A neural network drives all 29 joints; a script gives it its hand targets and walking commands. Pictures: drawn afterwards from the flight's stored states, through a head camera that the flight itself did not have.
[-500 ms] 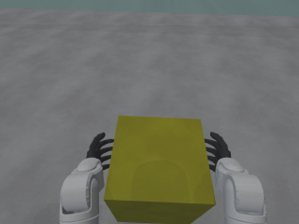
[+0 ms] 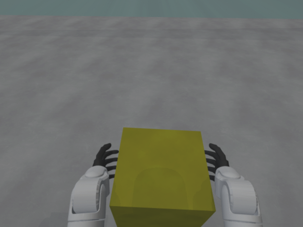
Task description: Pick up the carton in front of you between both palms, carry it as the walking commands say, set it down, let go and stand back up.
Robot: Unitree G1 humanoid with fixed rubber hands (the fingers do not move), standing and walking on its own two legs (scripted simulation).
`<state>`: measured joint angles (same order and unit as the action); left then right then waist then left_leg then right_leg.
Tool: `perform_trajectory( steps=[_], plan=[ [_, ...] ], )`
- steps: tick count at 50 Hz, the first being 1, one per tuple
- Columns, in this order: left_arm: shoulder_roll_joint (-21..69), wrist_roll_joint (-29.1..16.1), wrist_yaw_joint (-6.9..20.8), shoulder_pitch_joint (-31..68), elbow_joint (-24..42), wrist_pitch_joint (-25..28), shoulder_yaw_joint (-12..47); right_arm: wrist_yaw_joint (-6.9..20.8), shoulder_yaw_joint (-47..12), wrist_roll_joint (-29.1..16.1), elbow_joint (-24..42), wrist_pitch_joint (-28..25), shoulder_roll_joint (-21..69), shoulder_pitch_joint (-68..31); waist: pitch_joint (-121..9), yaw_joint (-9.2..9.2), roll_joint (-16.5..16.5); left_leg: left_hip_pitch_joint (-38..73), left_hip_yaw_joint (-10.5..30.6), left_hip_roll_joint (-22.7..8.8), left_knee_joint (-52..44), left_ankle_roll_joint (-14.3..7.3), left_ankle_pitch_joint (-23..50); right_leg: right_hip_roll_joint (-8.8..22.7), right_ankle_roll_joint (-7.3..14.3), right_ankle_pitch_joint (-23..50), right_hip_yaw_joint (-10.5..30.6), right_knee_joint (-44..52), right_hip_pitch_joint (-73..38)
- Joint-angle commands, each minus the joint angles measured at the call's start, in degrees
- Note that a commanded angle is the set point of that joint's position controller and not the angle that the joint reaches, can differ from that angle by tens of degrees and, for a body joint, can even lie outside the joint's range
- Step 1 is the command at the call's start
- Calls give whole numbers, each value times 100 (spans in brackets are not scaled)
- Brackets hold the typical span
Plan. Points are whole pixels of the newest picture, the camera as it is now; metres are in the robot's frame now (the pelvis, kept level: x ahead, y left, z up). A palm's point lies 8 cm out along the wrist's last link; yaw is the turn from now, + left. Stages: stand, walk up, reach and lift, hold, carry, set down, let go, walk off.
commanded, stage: carry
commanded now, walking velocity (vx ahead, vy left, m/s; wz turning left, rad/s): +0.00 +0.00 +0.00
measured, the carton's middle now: (158, 184) +0.28 +0.00 -0.02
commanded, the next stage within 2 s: hold in 1.30 s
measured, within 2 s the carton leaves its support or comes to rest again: neither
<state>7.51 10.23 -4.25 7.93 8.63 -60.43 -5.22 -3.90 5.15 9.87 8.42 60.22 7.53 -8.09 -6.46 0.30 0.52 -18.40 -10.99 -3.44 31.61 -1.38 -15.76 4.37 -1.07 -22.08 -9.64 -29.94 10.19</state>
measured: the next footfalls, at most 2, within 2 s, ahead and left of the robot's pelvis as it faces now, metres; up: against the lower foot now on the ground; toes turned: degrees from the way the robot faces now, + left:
none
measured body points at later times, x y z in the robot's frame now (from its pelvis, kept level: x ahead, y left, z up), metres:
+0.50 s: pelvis -0.04 -0.01 +0.00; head -0.06 -0.01 +0.45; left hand +0.27 +0.14 +0.03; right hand +0.27 -0.16 +0.04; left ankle +0.01 +0.10 -0.73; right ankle -0.07 -0.11 -0.73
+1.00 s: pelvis -0.05 -0.02 +0.00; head -0.07 -0.02 +0.45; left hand +0.26 +0.13 +0.04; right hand +0.26 -0.17 +0.04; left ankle +0.01 +0.10 -0.73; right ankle -0.07 -0.11 -0.73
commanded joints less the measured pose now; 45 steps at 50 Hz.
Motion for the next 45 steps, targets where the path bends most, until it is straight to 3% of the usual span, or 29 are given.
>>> perform_trajectory(
  steps=[1, 11, 19, 27, 45],
  plan=[
    [5126, -2019, 1527, 2412, 148, 396, 3697, 1499, -3677, -1963, 87, -381, 5140, -2342, -1276, -28, -55, 914, 624, -654, -220, -46, 2769, 534, 63, 2506, 411, 276, -168],
    [4889, -1227, 1545, 2760, -1102, 1524, 2741, 1492, -2663, -1134, -1172, -1500, 4889, -2597, -932, -26, -56, 702, 682, -664, -570, -1, 1576, 523, 152, 1400, 509, 597, 193],
    [5300, -833, 1653, 3287, -2071, 2406, 2206, 1623, -2157, -757, -2212, -2385, 5305, -3167, -1118, -35, -65, 719, 706, -655, -623, 16, 1348, 516, 201, 1156, 539, 614, 235],
    [5413, -1114, 1652, 3061, -1659, 2176, 2717, 1613, -2609, -1001, -1812, -2144, 5442, -2864, -1286, -30, -71, 815, 702, -652, -516, 5, 1612, 501, 212, 1374, 563, 518, 237],
    [5270, -1112, 1628, 3028, -1565, 2067, 2674, 1595, -2601, -1007, -1736, -2026, 5330, -2824, -1184, -24, -50, 707, 680, -651, -516, 49, 1492, 497, 259, 1449, 589, 531, 306]
  ],
)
